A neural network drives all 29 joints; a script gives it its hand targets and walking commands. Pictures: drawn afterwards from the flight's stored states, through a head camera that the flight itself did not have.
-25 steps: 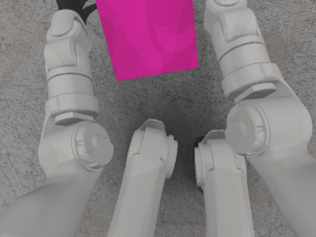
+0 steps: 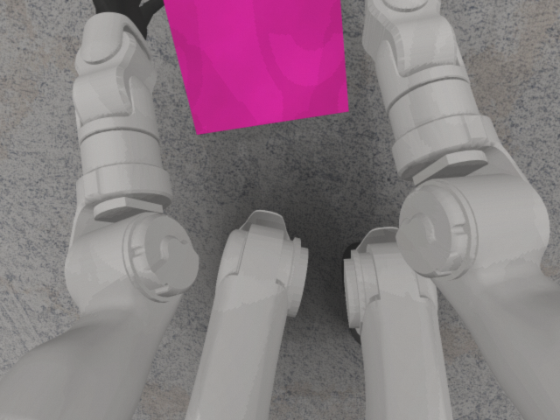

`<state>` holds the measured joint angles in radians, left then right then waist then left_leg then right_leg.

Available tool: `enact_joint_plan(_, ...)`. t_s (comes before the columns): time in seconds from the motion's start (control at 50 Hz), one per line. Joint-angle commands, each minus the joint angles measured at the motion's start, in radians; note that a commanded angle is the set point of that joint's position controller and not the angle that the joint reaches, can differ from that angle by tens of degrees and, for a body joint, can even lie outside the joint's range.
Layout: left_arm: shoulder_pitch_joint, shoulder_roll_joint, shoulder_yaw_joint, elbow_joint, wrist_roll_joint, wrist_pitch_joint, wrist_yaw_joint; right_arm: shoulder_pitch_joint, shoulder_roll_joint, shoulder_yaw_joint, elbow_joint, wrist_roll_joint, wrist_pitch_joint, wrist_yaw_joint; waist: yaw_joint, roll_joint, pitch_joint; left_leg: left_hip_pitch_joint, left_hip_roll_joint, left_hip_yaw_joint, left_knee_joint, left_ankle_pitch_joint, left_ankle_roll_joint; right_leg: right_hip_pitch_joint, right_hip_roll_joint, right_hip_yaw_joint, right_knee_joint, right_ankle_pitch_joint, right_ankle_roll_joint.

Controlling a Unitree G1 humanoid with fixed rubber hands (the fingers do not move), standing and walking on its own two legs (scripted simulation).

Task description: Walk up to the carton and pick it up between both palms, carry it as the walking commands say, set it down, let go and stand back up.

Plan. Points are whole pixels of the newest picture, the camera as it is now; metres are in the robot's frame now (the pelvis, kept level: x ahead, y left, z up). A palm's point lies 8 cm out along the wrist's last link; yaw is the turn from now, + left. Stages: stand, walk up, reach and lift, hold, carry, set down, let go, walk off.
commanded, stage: set down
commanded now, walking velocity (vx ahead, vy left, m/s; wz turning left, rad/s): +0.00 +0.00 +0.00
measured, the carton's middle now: (260, 5) +0.57 +0.11 -0.25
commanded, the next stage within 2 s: none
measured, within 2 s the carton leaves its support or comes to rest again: rests again in 0.70 s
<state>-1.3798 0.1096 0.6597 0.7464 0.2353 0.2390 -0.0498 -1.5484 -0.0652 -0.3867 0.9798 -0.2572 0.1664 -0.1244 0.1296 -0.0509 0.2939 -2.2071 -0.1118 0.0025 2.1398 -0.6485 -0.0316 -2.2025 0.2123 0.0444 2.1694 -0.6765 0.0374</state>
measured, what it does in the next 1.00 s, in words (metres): stands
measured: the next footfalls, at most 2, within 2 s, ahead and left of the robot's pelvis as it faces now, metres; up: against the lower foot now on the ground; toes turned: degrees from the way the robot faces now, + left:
none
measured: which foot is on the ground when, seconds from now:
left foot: down 0.00-1.00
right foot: down 0.00-1.00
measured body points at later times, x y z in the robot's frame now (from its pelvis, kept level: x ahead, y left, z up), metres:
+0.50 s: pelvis +0.00 +0.00 +0.00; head +0.38 +0.02 +0.24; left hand +0.53 +0.24 -0.16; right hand +0.59 -0.02 -0.16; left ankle +0.09 +0.11 -0.36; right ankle +0.08 -0.11 -0.36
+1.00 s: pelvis -0.01 -0.01 -0.01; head +0.36 +0.02 +0.23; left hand +0.51 +0.24 -0.18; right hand +0.56 -0.04 -0.19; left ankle +0.09 +0.11 -0.36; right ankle +0.08 -0.11 -0.36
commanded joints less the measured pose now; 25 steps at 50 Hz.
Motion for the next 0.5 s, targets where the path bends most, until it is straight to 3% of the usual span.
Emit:
enact_joint_plan(0.0,-0.249,-0.678,-0.351,0.216,0.002,0.057,-0.212,-0.131,0.709,0.227,0.192,0.017,0.073,0.203,0.052,-0.079,-0.696,0.363,-0.029,0.020,-0.183,0.416,0.023,0.388,-0.001,-0.064,-0.174,0.366,-0.029)
enact_joint_plan(0.02,-0.286,-0.657,-0.356,0.177,-0.003,0.055,-0.212,-0.108,0.686,0.202,0.205,0.009,0.076,0.202,0.010,-0.081,-0.683,0.360,-0.020,0.019,-0.176,0.386,0.026,0.365,0.001,-0.065,-0.170,0.329,-0.034)
enact_joint_plan(0.04,-0.352,-0.653,-0.381,0.163,-0.023,0.050,-0.208,-0.107,0.741,0.243,0.208,0.038,0.081,0.203,0.045,-0.084,-0.766,0.405,-0.018,0.015,-0.177,0.405,0.028,0.416,0.003,-0.055,-0.158,0.359,-0.035)
enact_joint_plan(0.06,-0.294,-0.663,-0.373,0.200,-0.016,0.056,-0.210,-0.142,0.666,0.229,0.173,0.036,0.072,0.202,0.027,-0.031,-0.737,0.416,-0.015,0.018,-0.163,0.411,0.023,0.366,0.000,-0.055,-0.150,0.339,-0.038)
enact_joint_plan(0.08,-0.287,-0.662,-0.373,0.200,-0.012,0.056,-0.209,-0.105,0.704,0.199,0.229,0.011,0.082,0.206,-0.005,-0.069,-0.686,0.369,-0.019,0.005,-0.176,0.398,0.032,0.375,-0.004,-0.065,-0.161,0.348,-0.033)
enact_joint_plan(0.1,-0.320,-0.655,-0.366,0.178,-0.035,0.056,-0.215,-0.065,0.703,0.192,0.269,0.011,0.092,0.198,0.009,-0.116,-0.727,0.358,-0.018,0.011,-0.165,0.387,0.023,0.438,-0.013,-0.050,-0.161,0.355,-0.037)
enact_joint_plan(0.12,-0.260,-0.661,-0.356,0.258,-0.016,0.061,-0.210,-0.101,0.643,0.188,0.236,0.011,0.079,0.195,-0.009,-0.082,-0.705,0.396,-0.015,0.014,-0.168,0.353,0.020,0.379,-0.009,-0.069,-0.160,0.289,-0.031)
enact_joint_plan(0.14,-0.276,-0.626,-0.350,0.220,0.009,0.052,-0.205,-0.114,0.669,0.208,0.231,0.023,0.076,0.209,0.036,-0.056,-0.657,0.360,-0.019,0.010,-0.171,0.376,0.030,0.354,-0.005,-0.047,-0.159,0.326,-0.035)
enact_joint_plan(0.16,-0.263,-0.682,-0.339,0.224,-0.002,0.055,-0.209,-0.105,0.660,0.212,0.188,0.004,0.074,0.208,0.006,-0.062,-0.677,0.393,-0.021,0.021,-0.159,0.407,0.020,0.364,-0.012,-0.048,-0.172,0.341,-0.037)
enact_joint_plan(0.18,-0.285,-0.649,-0.337,0.207,-0.002,0.055,-0.213,-0.089,0.679,0.190,0.217,-0.008,0.077,0.211,-0.012,-0.122,-0.654,0.368,-0.031,0.003,-0.182,0.390,0.030,0.370,-0.010,-0.078,-0.180,0.338,-0.028)
enact_joint_plan(0.2,-0.242,-0.662,-0.345,0.236,-0.014,0.058,-0.215,-0.098,0.632,0.190,0.207,-0.004,0.072,0.196,-0.014,-0.093,-0.667,0.379,-0.020,0.015,-0.169,0.392,0.017,0.394,-0.012,-0.070,-0.166,0.337,-0.031)
enact_joint_plan(0.24,-0.239,-0.677,-0.360,0.234,-0.009,0.054,-0.213,-0.045,0.663,0.210,0.212,-0.001,0.070,0.200,0.004,-0.067,-0.722,0.425,-0.021,0.011,-0.180,0.416,0.013,0.412,-0.009,-0.065,-0.160,0.348,-0.035)
enact_joint_plan(0.26,-0.278,-0.617,-0.354,0.213,-0.018,0.045,-0.207,-0.088,0.674,0.211,0.213,-0.001,0.070,0.204,0.002,-0.104,-0.692,0.397,-0.021,0.013,-0.159,0.407,0.022,0.418,-0.012,-0.072,-0.150,0.355,-0.023)
enact_joint_plan(0.28,-0.260,-0.664,-0.362,0.229,-0.018,0.051,-0.211,-0.069,0.645,0.204,0.204,-0.001,0.068,0.203,-0.015,-0.045,-0.705,0.428,-0.018,0.013,-0.153,0.435,0.014,0.370,-0.009,-0.061,-0.155,0.354,-0.031)
enact_joint_plan(0.3,-0.282,-0.616,-0.339,0.200,-0.012,0.047,-0.213,-0.062,0.640,0.203,0.213,-0.014,0.077,0.201,-0.008,-0.109,-0.666,0.376,-0.017,0.006,-0.159,0.417,0.019,0.373,-0.011,-0.063,-0.167,0.353,-0.026)
enact_joint_plan(0.32,-0.245,-0.609,-0.341,0.240,-0.004,0.052,-0.210,-0.099,0.639,0.211,0.189,0.006,0.067,0.202,0.001,-0.111,-0.676,0.403,-0.008,-0.007,-0.159,0.398,0.028,0.391,-0.015,-0.066,-0.152,0.338,-0.025)
enact_joint_plan(0.34,-0.258,-0.644,-0.314,0.214,0.007,0.053,-0.212,-0.053,0.652,0.188,0.239,-0.015,0.075,0.202,0.009,-0.097,-0.658,0.350,-0.018,0.010,-0.161,0.382,0.019,0.408,-0.015,-0.046,-0.172,0.342,-0.039)
enact_joint_plan(0.36,-0.270,-0.616,-0.331,0.225,-0.001,0.042,-0.205,-0.087,0.667,0.226,0.194,0.028,0.062,0.209,0.039,-0.059,-0.690,0.388,-0.008,0.016,-0.147,0.426,0.021,0.378,-0.010,-0.039,-0.154,0.369,-0.035)
enact_joint_plan(0.38,-0.216,-0.617,-0.331,0.250,0.003,0.044,-0.207,-0.063,0.648,0.223,0.203,0.005,0.067,0.202,0.022,-0.101,-0.687,0.411,-0.007,0.007,-0.146,0.442,0.020,0.404,-0.020,-0.052,-0.152,0.367,-0.030)
enact_joint_plan(0.42,-0.248,-0.638,-0.340,0.214,-0.009,0.038,-0.210,-0.111,0.667,0.242,0.162,0.031,0.052,0.207,0.024,-0.104,-0.693,0.371,-0.010,0.002,-0.140,0.417,0.031,0.376,-0.014,-0.057,-0.153,0.377,-0.028)
enact_joint_plan(0.44,-0.237,-0.630,-0.344,0.214,-0.015,0.037,-0.205,-0.055,0.701,0.243,0.215,0.024,0.068,0.199,0.028,-0.106,-0.723,0.394,-0.012,0.018,-0.146,0.433,0.026,0.442,-0.016,-0.055,-0.156,0.389,-0.026)
enact_joint_plan(0.46,-0.264,-0.650,-0.363,0.218,-0.016,0.033,-0.205,-0.082,0.674,0.236,0.180,0.023,0.058,0.202,0.012,-0.034,-0.709,0.453,-0.015,0.016,-0.153,0.469,0.015,0.378,-0.005,-0.067,-0.143,0.389,-0.030)
enact_joint_plan(0.48,-0.283,-0.600,-0.345,0.207,-0.012,0.033,-0.200,-0.098,0.641,0.246,0.217,0.029,0.060,0.201,0.045,-0.050,-0.695,0.416,-0.008,0.009,-0.134,0.457,0.017,0.414,-0.021,-0.040,-0.134,0.387,-0.032)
